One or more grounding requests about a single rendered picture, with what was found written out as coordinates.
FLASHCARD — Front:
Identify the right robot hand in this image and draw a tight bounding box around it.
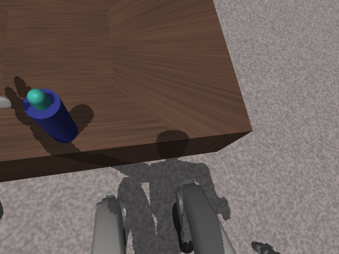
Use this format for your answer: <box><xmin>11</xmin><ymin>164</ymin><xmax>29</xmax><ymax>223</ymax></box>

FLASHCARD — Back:
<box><xmin>251</xmin><ymin>242</ymin><xmax>280</xmax><ymax>254</ymax></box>

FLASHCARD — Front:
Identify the left robot hand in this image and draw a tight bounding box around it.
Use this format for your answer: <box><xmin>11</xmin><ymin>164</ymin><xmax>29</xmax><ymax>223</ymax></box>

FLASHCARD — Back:
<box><xmin>0</xmin><ymin>96</ymin><xmax>12</xmax><ymax>108</ymax></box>

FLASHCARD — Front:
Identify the right robot foot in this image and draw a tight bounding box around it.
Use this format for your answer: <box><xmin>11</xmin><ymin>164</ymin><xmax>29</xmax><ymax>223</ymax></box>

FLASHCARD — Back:
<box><xmin>172</xmin><ymin>203</ymin><xmax>193</xmax><ymax>254</ymax></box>

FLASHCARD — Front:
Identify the bottle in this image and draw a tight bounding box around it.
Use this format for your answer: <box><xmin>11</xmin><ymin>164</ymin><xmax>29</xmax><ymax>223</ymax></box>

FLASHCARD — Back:
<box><xmin>23</xmin><ymin>88</ymin><xmax>78</xmax><ymax>143</ymax></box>

